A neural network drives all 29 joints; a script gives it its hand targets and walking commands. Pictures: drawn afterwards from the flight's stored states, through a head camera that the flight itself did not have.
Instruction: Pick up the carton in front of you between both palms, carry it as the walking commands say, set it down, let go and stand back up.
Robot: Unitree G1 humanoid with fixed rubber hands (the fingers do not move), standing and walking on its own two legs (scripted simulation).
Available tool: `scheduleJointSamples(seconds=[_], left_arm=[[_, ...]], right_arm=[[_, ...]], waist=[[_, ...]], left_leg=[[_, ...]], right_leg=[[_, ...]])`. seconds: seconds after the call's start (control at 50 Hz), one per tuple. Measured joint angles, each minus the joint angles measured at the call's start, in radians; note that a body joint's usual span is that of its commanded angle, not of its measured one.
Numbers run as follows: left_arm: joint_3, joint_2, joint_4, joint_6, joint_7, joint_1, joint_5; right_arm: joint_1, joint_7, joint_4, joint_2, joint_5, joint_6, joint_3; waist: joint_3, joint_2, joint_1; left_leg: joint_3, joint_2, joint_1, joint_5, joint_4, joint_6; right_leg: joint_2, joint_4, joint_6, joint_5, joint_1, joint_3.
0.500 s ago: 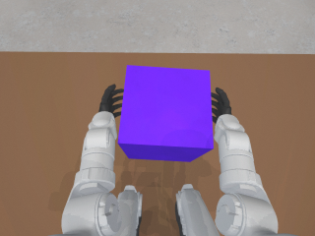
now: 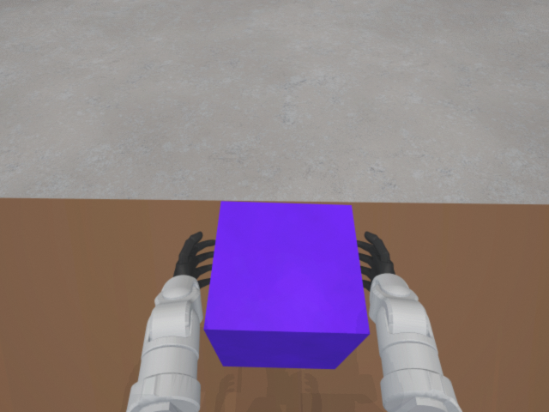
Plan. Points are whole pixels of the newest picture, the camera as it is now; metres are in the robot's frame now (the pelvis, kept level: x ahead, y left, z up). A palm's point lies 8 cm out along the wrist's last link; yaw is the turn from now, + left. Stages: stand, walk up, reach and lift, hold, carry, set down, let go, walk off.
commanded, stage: reach and lift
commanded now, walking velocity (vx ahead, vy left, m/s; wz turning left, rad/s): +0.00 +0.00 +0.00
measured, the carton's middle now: (282, 291) +0.33 +0.00 -0.07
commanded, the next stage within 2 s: hold in 1.18 s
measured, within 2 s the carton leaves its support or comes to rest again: neither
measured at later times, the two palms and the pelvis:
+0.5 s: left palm (176, 278) +0.30 +0.15 +0.05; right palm (391, 278) +0.30 -0.15 +0.05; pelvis +0.00 +0.00 +0.02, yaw +0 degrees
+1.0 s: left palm (175, 271) +0.30 +0.15 +0.06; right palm (392, 269) +0.30 -0.15 +0.06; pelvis +0.02 +0.00 +0.03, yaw +0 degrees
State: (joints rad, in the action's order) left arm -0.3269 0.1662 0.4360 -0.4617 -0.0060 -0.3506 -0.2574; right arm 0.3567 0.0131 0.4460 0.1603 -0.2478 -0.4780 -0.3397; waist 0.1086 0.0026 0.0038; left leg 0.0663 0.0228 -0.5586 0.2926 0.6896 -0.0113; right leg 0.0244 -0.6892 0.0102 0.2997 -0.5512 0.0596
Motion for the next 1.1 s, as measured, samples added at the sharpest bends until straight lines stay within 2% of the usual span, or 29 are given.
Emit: scheduleJointSamples(seconds=[0.14,0.26,0.34,0.54,1.1], left_arm=[[0.053,-0.008,-0.066,-0.079,-0.001,0.064,0.003],[0.035,-0.004,-0.047,-0.133,-0.014,0.046,-0.032],[0.013,0.003,-0.032,-0.142,-0.021,0.024,-0.048],[0.011,0.008,-0.063,-0.141,-0.024,0.007,-0.047],[0.102,-0.014,-0.165,-0.214,-0.015,0.09,-0.02]], right_arm=[[-0.064,0.001,-0.061,-0.001,-0.005,-0.073,0.054],[-0.044,-0.017,-0.038,0.004,-0.046,-0.123,0.035],[-0.024,-0.024,-0.027,0.01,-0.068,-0.134,0.015],[-0.012,-0.027,-0.065,0.01,-0.062,-0.136,0.015],[-0.092,-0.017,-0.164,-0.008,-0.033,-0.208,0.106]], waist=[[-0.041,0.001,-0.004],[-0.076,0.0,-0.006],[-0.108,-0.003,-0.005],[-0.148,-0.003,-0.005],[-0.141,-0.001,-0.009]], left_leg=[[0.002,-0.005,0.233,-0.046,-0.15,0.0],[0.001,-0.005,0.348,-0.067,-0.207,0.002],[0.0,-0.004,0.366,-0.069,-0.206,0.003],[-0.002,-0.005,0.381,-0.079,-0.219,0.003],[-0.001,-0.01,0.48,-0.096,-0.313,0.002]], right_leg=[[-0.004,0.15,-0.002,-0.047,0.233,0.001],[-0.008,0.206,-0.002,-0.066,0.347,0.003],[-0.008,0.206,-0.002,-0.069,0.366,0.003],[-0.008,0.217,-0.001,-0.079,0.379,0.007],[-0.009,0.311,-0.003,-0.096,0.477,0.007]])
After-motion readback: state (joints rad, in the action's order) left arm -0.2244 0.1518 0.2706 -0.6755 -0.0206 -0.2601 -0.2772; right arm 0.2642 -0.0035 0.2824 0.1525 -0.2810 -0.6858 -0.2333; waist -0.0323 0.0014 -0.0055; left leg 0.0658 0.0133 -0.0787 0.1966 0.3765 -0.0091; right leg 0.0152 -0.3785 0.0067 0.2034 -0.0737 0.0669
